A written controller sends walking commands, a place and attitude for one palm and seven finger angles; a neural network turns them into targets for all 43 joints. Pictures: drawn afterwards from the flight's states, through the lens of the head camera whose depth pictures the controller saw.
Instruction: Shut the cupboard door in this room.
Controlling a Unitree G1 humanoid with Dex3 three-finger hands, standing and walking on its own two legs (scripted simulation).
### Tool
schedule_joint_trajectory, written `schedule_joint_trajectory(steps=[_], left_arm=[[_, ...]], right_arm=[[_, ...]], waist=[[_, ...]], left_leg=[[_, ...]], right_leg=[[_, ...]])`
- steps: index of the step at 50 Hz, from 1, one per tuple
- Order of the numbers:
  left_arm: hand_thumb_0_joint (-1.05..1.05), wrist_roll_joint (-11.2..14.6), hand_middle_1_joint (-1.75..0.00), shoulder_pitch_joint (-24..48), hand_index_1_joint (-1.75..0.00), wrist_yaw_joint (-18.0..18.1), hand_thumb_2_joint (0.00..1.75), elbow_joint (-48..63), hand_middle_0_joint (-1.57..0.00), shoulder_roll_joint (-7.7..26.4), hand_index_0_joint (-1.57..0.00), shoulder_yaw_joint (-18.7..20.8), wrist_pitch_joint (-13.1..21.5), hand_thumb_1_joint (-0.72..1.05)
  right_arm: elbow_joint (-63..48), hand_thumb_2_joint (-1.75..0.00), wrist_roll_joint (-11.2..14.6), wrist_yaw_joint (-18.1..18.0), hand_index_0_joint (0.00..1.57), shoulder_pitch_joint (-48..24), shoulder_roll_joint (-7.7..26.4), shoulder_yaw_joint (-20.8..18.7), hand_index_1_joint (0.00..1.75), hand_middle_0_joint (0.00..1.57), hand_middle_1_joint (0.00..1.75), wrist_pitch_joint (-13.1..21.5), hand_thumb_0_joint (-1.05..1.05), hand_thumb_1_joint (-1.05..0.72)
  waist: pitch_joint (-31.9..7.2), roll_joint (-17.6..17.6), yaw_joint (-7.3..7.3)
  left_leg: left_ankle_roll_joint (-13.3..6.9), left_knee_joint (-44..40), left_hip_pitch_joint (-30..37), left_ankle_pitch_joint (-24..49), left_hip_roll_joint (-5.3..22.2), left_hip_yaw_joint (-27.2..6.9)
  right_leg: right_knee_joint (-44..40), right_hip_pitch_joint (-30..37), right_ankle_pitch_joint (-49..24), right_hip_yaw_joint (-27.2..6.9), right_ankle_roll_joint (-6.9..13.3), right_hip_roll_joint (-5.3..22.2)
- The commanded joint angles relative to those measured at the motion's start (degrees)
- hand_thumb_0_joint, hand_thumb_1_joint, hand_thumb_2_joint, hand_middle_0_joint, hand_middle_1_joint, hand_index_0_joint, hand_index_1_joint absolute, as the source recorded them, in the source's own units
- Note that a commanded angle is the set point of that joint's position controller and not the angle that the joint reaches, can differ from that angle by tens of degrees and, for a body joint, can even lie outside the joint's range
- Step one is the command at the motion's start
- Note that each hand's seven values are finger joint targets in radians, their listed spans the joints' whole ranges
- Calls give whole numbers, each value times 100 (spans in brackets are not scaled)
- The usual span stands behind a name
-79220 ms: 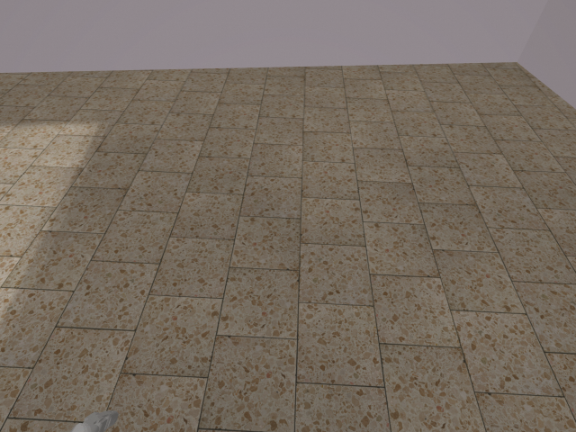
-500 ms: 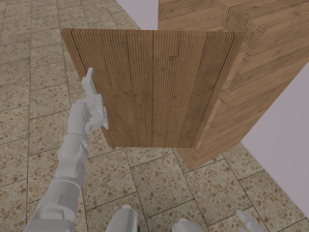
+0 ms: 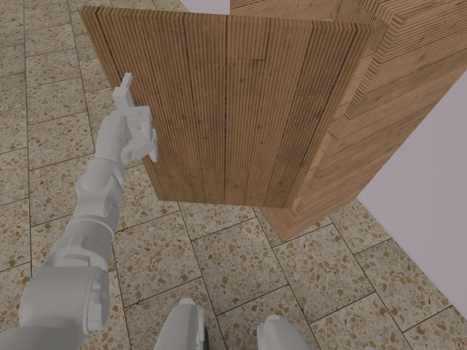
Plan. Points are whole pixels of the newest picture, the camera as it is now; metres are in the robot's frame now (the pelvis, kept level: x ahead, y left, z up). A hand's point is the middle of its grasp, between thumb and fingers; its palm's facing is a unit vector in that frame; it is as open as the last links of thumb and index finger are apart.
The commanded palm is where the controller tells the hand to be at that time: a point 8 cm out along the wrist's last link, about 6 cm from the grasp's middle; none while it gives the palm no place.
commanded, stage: push the door shut along its arc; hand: left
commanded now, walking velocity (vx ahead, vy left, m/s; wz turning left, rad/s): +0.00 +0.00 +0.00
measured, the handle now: (134, 113) +0.52 +0.18 +0.07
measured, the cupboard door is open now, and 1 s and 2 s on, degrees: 57 44 35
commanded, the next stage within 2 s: pull the fist back off the door in 1.32 s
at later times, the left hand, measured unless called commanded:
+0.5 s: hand (175, 112) +0.52 +0.10 +0.08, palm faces -0.26 -0.97 -0.01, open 3.1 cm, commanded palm +0.52 +0.15 +0.07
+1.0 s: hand (187, 94) +0.56 +0.09 +0.08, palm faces -0.36 -0.93 -0.02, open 3.0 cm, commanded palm +0.58 +0.11 +0.07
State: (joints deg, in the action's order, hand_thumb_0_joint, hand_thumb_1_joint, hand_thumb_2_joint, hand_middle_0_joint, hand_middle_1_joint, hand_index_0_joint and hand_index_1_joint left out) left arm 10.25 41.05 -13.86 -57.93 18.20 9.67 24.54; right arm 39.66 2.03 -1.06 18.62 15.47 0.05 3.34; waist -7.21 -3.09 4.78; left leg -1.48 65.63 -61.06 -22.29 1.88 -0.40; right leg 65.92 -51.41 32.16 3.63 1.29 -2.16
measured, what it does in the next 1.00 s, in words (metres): stands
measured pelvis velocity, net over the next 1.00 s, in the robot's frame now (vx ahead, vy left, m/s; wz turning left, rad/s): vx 0.00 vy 0.00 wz -0.05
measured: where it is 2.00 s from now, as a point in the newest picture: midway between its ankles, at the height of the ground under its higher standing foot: outside the picture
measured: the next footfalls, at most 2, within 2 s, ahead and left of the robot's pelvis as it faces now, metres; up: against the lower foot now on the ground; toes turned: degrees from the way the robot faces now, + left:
none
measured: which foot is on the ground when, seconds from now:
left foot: down 0.00-1.00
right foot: down 0.00-1.00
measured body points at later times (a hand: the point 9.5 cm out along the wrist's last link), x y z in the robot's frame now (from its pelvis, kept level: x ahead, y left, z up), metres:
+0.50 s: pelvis +0.00 +0.00 -0.02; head +0.12 +0.02 +0.41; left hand +0.53 +0.16 +0.08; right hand +0.00 -0.26 -0.13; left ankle +0.09 +0.10 -0.64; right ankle +0.00 -0.11 -0.64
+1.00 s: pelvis +0.00 +0.00 -0.03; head +0.16 +0.01 +0.39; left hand +0.58 +0.14 +0.08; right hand -0.02 -0.27 -0.14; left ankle +0.09 +0.10 -0.64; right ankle +0.00 -0.11 -0.64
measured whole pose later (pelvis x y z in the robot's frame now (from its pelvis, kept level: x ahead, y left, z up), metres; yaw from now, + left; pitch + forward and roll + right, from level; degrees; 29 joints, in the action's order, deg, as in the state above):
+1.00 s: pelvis +0.00 +0.00 -0.03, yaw -3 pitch +27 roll -5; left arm 4.0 70.0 -23.8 -74.4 31.0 14.2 15.3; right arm 40.0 0.4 0.2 22.0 15.9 2.0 4.4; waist -7.1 -4.2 12.6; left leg -1.3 74.3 -76.6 -25.0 4.1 -1.7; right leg 73.0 -66.2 34.0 4.5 1.7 -4.4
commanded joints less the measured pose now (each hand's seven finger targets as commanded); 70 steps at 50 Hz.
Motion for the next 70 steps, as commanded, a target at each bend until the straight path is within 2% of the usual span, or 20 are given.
schedule_joint_trajectory(steps=[1,5,6,10,16,20,21,27,31,33,37,40,42,45,48,50,55,59,63,70], left_arm=[[0,-51,-150,3418,-150,-144,90,941,-130,819,-130,25,407,90],[0,-143,-150,3775,-150,-188,90,624,-130,1230,-130,272,358,90],[0,-162,-150,3915,-150,-226,90,689,-130,1141,-130,157,373,90],[0,-189,-150,4173,-150,-373,90,525,-130,1147,-130,119,276,90],[0,-189,-150,4466,-150,-490,90,340,-130,1279,-130,242,89,90],[0,-254,-150,4629,-150,-458,90,133,-130,1621,-130,524,-3,90],[0,-271,-150,4634,-150,-434,90,60,-130,1755,-130,628,-44,90],[0,-432,-150,4899,-150,-531,90,38,-130,2061,-130,766,-33,90],[0,-484,-150,4994,-150,-628,90,-228,-130,1873,-130,565,-169,90],[0,-493,-150,5025,-150,-657,90,-463,-130,2188,-130,798,-312,90],[0,-527,-150,5416,-150,-750,90,-305,-130,2386,-130,885,-348,90],[0,-517,-150,5483,-150,-877,90,-120,-130,2370,-130,841,-303,90],[0,-496,-150,5598,-150,-941,90,-133,-130,2180,-130,684,-378,90],[0,-516,-150,5936,-150,-993,90,-206,-130,2168,-130,570,-456,90],[0,-523,-150,6187,-150,-1016,90,-481,-130,2107,-130,472,-632,90],[0,-520,-150,6421,-150,-1062,90,-332,-130,2150,-130,463,-595,90],[0,-489,-150,6575,-150,-1200,90,-275,-130,1911,-130,292,-661,90],[0,-552,-150,6899,-150,-1172,90,-333,-130,1963,-130,274,-774,90],[0,-609,-150,7122,-150,-1121,90,-468,-130,1619,-130,46,-908,90],[0,-686,-150,7625,-150,-1089,90,-465,-130,1467,-130,-81,-980,90]], right_arm=[[-395,-90,-14,-73,20,504,986,-328,30,20,30,225,0,-90],[-352,-90,-34,-71,20,602,1032,-306,30,20,30,233,0,-90],[-361,-90,-42,-51,20,628,1012,-301,30,20,30,244,0,-90],[-330,-90,-62,-8,20,749,1052,-304,30,20,30,267,0,-90],[-313,-90,-83,33,20,930,1098,-324,30,20,30,260,0,-90],[-308,-90,-94,53,20,1027,1117,-292,30,20,30,254,0,-90],[-310,-90,-98,61,20,1070,1122,-282,30,20,30,235,0,-90],[-348,-90,-128,96,20,1195,1114,-261,30,20,30,197,0,-90],[-352,-90,-130,121,20,1242,1106,-245,30,20,30,170,0,-90],[-355,-90,-114,101,20,1300,1151,-229,30,20,30,147,0,-90],[-337,-90,-152,81,20,1393,1141,-221,30,20,30,166,0,-90],[-319,-90,-173,85,20,1426,1139,-240,30,20,30,177,0,-90],[-288,-90,-167,83,20,1427,1135,-259,30,20,30,179,0,-90],[-208,-90,-151,49,20,1433,1161,-240,30,20,30,204,0,-90],[-107,-90,-163,17,20,1459,1174,-207,30,20,30,242,0,-90],[-82,-90,-174,-4,20,1465,1180,-205,30,20,30,313,0,-90],[2,-90,-224,-16,20,1458,1189,-222,30,20,30,396,0,-90],[81,-90,-255,-35,20,1502,1200,-196,30,20,30,446,0,-90],[156,-90,-285,-43,20,1464,1198,-192,30,20,30,499,0,-90],[275,-90,-329,-73,20,1519,1219,-192,30,20,30,615,0,-90]], waist=[[-2182,-59,503],[-2366,-210,539],[-2481,-432,540],[-2695,-646,635],[-2810,-507,731],[-2806,-507,732],[-2740,-346,759],[-2973,-585,778],[-2897,-673,881],[-2782,-357,939],[-3086,-572,953],[-3418,-818,921],[-3306,-685,1035],[-3221,-810,1123],[-2950,-615,1266],[-3199,-940,1235],[-3406,-1140,1284],[-3337,-1155,1376],[-3226,-1249,1478],[-3405,-1402,1644]], left_leg=[[-69,-648,2702,262,18,-593],[-89,-503,2516,251,19,-580],[-78,-477,2614,326,9,-592],[-66,-400,2834,440,61,-705],[-74,-313,2839,636,99,-781],[-91,-217,2631,700,99,-743],[-113,-184,2471,699,100,-709],[-109,-11,2433,1005,126,-685],[-113,51,2417,971,130,-705],[-162,124,2028,853,130,-623],[-174,277,2041,1158,125,-598],[-152,339,2349,1524,119,-630],[-174,375,2327,1465,125,-625],[-188,422,2285,1350,129,-629],[-229,491,1990,1137,134,-611],[-218,543,2212,1345,124,-631],[-209,608,2576,1618,139,-703],[-224,624,2548,1599,142,-748],[-202,674,2545,1378,155,-781],[-206,726,2751,1380,181,-914]], right_leg=[[-1127,-815,-836,-251,55,-22],[-1043,-867,-789,-313,66,-28],[-997,-927,-822,-302,77,-26],[-895,-1255,-846,-246,98,-54],[-822,-1376,-939,-182,99,-93],[-768,-1386,-957,-200,99,-109],[-798,-1288,-972,-217,89,-126],[-669,-1314,-1165,-248,94,-151],[-650,-1515,-1106,-214,95,-177],[-688,-1350,-1104,-263,66,-197],[-576,-1316,-1367,-300,66,-194],[-493,-1339,-1632,-279,81,-210],[-546,-1413,-1611,-275,62,-224],[-553,-1598,-1478,-276,58,-220],[-583,-1656,-1328,-265,39,-237],[-500,-1769,-1398,-259,61,-234],[-419,-2046,-1434,-167,83,-257],[-352,-2214,-1330,-103,99,-286],[-327,-2491,-1168,-44,100,-281],[-171,-2949,-1071,35,89,-284]])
